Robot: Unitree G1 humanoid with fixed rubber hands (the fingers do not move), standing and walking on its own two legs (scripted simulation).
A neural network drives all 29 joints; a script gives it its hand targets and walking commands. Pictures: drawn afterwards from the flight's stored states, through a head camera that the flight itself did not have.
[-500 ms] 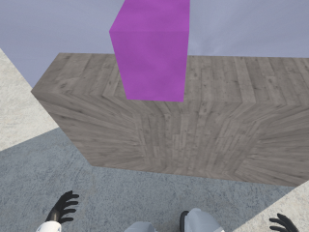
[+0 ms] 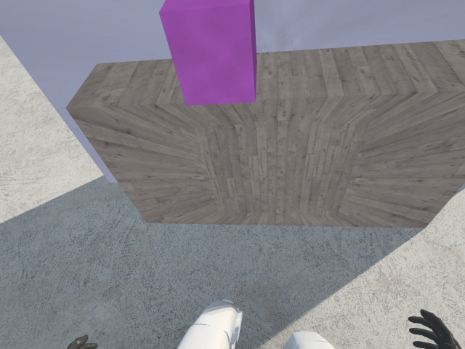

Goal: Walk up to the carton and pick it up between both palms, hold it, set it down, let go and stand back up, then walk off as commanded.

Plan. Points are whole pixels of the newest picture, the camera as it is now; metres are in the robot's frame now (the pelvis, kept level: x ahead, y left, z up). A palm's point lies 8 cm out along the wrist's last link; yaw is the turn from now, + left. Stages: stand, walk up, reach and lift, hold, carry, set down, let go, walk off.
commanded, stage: walk off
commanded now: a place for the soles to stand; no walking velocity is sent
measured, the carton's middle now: (217, 42) +0.83 +0.10 +0.11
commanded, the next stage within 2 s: stand in 1.96 s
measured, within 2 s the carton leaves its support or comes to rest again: neither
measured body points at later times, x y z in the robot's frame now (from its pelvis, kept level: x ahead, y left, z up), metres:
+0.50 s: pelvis -0.17 +0.06 +0.01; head -0.17 +0.09 +0.46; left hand -0.10 +0.40 -0.09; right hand -0.04 -0.26 -0.04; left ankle -0.07 +0.16 -0.70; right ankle -0.16 -0.09 -0.65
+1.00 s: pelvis -0.19 +0.13 +0.00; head -0.18 +0.14 +0.45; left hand -0.13 +0.47 -0.09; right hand -0.09 -0.19 -0.08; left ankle -0.12 +0.24 -0.71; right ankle -0.23 -0.03 -0.67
